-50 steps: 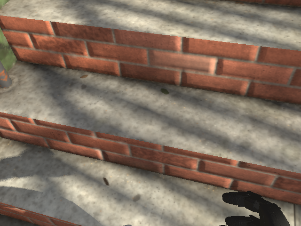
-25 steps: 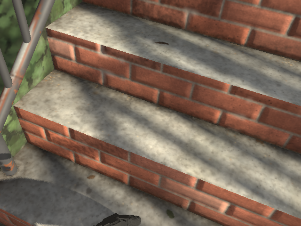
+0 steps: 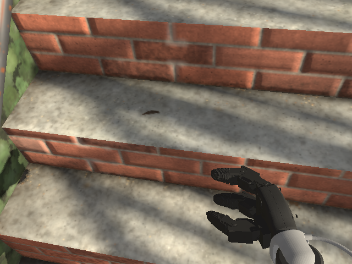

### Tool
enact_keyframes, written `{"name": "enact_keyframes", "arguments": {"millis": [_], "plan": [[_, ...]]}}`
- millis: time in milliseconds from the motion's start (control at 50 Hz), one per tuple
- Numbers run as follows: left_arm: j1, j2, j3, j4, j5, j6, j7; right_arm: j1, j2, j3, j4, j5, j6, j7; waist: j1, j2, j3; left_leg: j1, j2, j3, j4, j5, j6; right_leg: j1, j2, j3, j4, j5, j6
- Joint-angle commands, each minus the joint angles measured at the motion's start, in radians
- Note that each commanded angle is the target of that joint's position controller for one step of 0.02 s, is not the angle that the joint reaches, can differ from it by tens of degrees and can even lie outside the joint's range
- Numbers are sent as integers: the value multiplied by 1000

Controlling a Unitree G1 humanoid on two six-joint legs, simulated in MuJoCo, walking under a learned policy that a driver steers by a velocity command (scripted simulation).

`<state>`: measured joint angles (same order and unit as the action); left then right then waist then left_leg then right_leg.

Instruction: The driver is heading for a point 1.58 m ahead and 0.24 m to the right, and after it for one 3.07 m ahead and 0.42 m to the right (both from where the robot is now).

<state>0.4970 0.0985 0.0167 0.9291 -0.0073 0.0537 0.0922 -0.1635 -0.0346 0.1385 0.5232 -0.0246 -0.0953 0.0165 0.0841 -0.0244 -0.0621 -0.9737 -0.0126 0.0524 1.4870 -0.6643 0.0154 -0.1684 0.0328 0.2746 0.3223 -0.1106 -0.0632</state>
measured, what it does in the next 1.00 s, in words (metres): climbs, turning right: right foot, then left foot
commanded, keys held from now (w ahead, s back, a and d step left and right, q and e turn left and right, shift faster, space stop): e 0.40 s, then no key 0.60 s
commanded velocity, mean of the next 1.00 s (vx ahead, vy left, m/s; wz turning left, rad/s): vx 0.02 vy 0.00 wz -0.36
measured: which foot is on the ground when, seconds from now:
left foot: down 0.00-0.34, up 0.36-0.82, down 0.84-1.00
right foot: down 0.00-0.04, up 0.06-0.34, down 0.36-1.00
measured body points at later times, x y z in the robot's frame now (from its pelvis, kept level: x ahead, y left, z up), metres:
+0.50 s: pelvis +0.12 -0.03 +0.13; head +0.11 -0.06 +0.57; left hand +0.24 +0.21 +0.02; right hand +0.33 -0.28 +0.08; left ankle +0.12 +0.13 -0.38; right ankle +0.15 -0.10 -0.57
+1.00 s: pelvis +0.18 +0.01 +0.16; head +0.19 +0.03 +0.61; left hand +0.38 +0.15 +0.04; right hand +0.23 -0.25 +0.05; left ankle +0.19 +0.12 -0.57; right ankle +0.15 -0.10 -0.57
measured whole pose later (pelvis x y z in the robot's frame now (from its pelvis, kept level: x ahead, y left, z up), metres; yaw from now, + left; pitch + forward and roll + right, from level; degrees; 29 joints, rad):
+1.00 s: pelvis +0.18 +0.01 +0.16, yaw -18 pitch +2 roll +1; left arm 0.20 0.13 -0.01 0.72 0.01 0.03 0.00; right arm 0.20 -0.16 -0.01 0.78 -0.03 0.00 -0.03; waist -0.01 -0.05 -0.05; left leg -0.23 -0.02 0.03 0.50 -0.30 0.02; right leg -0.29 0.05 0.13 0.54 -0.27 0.00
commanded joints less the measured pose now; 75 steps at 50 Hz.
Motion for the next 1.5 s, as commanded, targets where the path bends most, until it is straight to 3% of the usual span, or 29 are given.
{"name": "enact_keyframes", "arguments": {"millis": [20, 40, 60, 80, 120, 140, 160, 200, 260, 300, 340, 360, 380, 400, 420, 440, 500, 620, 740, 780, 840, 880, 920, 1160, 1220, 1300, 1320, 1380, 1500], "plan": [[-70, 307, 85, -82, 1, -16, 8, 212, -217, -122, -92, 19, -27, -35, -302, -69, -391, 804, 16, -92, -543, 193, 107, -13, -80, 72, 338, 1662, 47], [-273, 317, 96, -204, -16, -42, -9, 514, -325, -162, -14, -9, -10, -48, -439, 96, -537, 1141, 200, -354, -699, 365, 191, -329, 11, 35, 647, 1312, 97], [-419, 186, 61, -287, 33, -67, -32, 584, -338, -181, 81, 13, 1, -72, -406, 639, -574, 1297, 408, -738, -765, 798, 292, -677, 200, 1, 1295, -441, 157], [-470, 139, 46, -339, 24, -97, -60, 560, -234, -166, 105, -6, 10, -96, -331, 495, -479, 1151, 438, -809, -806, 805, 264, -920, 187, 85, 1684, -524, 166], [-486, 51, -7, -445, 46, -71, -96, 409, -106, -142, 167, 19, 7, -136, -159, 178, -21, 801, 382, -530, -791, 728, 155, -1088, 49, 5, 1853, -624, 122], [-384, 46, -27, -423, 58, -57, -130, 327, -58, -131, 162, 18, 19, -138, -83, 15, 43, 660, 342, -407, -820, 664, 108, -977, 11, -52, 1785, -537, 75], [-241, 48, -34, -399, 31, -36, -151, 225, -53, -126, 158, 0, 30, -132, 42, -82, 76, 466, 321, -325, -854, 477, 74, -828, -10, -59, 1769, -397, 50], [-155, 99, -27, -393, 15, -8, -117, 98, -142, -146, 119, 1, 50, -109, 131, -84, 133, 256, 231, -93, -930, 462, 58, -647, 19, -183, 1624, -128, 89], [-171, 149, -24, -443, 38, 6, -40, 81, -316, -181, 118, -1, 79, -94, 163, 145, 67, 294, 173, 123, -998, 770, 55, -353, 15, -376, 1115, -71, 125], [-16, 255, 32, -388, 53, 11, -17, 11, -353, -180, 41, -26, 63, -88, 198, 165, -117, 418, 233, 112, -850, 1339, 70, -87, 27, -418, 1052, -65, 92], [179, 297, 75, -341, 67, 3, -18, -68, -318, -168, -12, 22, 49, -57, 262, 46, -207, 451, 236, 70, -387, 1050, 63, 132, -58, -277, 448, 199, -62], [143, 259, 71, -307, 47, -7, -25, -34, -212, -132, 2, 25, 54, -38, 223, -123, -12, 364, 97, 76, -54, 241, 35, 36, -56, -231, 16, 349, -135], [-77, 243, 48, -303, 53, -21, -44, 111, -142, -120, -4, -2, 53, -33, -12, -199, 124, 147, 41, 18, 326, 154, 24, -69, -24, -147, 233, 524, -106], [-209, 243, 30, -407, 59, -28, -56, 297, -139, -111, -7, -25, 38, -25, -146, -135, 57, 129, -10, -130, 463, 229, -25, -133, -145, 140, 267, 1026, -147], [-294, 334, 52, -437, 60, -14, -56, 398, -150, -115, 2, -33, 34, -16, -202, -32, -53, 107, -16, -168, 560, 256, -73, -89, -245, 300, 201, 905, -176], [-355, 349, 47, -450, 52, -2, -50, 400, -179, -112, -9, -23, 37, -10, -218, 42, -79, 64, 9, -176, 509, 299, -95, -111, -263, 383, 124, 469, -175], [-427, 251, 5, -450, 36, -8, -20, 248, -200, -123, -60, 16, 91, -42, -163, 69, -28, 83, 35, -201, 383, 403, -130, -254, -221, 360, 81, -99, -147], [-328, 159, -43, -431, 50, 5, 12, 208, -133, -120, -28, 24, 111, -67, -73, -9, -54, 122, 32, -143, 364, 590, -123, -132, -164, 171, 140, -55, -132], [-293, 157, -2, -435, 31, 30, 13, 148, -111, -112, 23, 47, 133, -74, -2, -153, 9, 399, 11, 18, -511, 248, -124, -104, -131, 35, 64, -19, -99], [-306, 130, -9, -430, 75, 10, -1, 259, -157, -139, 87, 52, 129, -77, -20, -258, -50, 500, 35, -39, -672, 188, -101, -24, -214, 100, 96, 283, -185], [-273, 73, -21, -390, 41, -21, -38, 297, -191, -155, 171, 22, 100, -62, -18, -131, -57, 700, 76, -91, -1085, 610, -37, 8, -147, 28, 182, 357, -118], [-185, 66, -17, -325, 22, -51, -89, 287, -201, -157, 166, -19, 83, -41, 0, 114, -133, 923, 151, -146, -973, 1073, 45, -153, -85, -46, 173, 73, -33], [-327, 103, -5, -305, 13, -57, -101, 327, -164, -157, 180, -16, 81, -35, -94, 108, -75, 910, 139, -138, -1018, 897, 83, -195, -66, -76, 166, -13, 15], [-221, 102, 7, -96, 16, -48, -66, 414, -190, -153, 285, -8, 96, -59, -97, 49, 18, 868, 116, -162, -1150, 489, 112, -204, -58, -130, 144, -145, 46], [-252, 119, 10, -81, 4, -57, -54, 464, -279, -185, 313, -7, 107, -70, -133, 117, 82, 867, 242, -373, -1270, 47, 223, -381, -38, -215, 348, -299, 39], [-255, 133, 23, -63, -12, -82, -67, 550, -355, -219, 368, -13, 122, -90, -160, 125, 118, 888, 452, -598, -1376, 98, 387, -740, -73, -232, 1313, -392, 119], [-290, 102, 15, -98, -26, -95, -68, 559, -355, -221, 378, -7, 110, -91, -147, 118, 151, 948, 420, -535, -1372, 116, 354, -908, -89, -187, 1519, -386, 119], [-440, 19, -34, -222, -28, -146, -86, 700, -198, -180, 473, -20, 90, -56, -187, 59, 154, 1143, 320, -348, -1333, 360, 287, -1263, -102, -229, 1880, -336, 87], [-508, -18, -125, -447, -28, -128, -101, 584, -228, -164, 459, 6, 50, -49, -54, 65, 217, 826, 336, -156, -1441, 352, 184, -1391, -224, -159, 1902, -302, 63]]}}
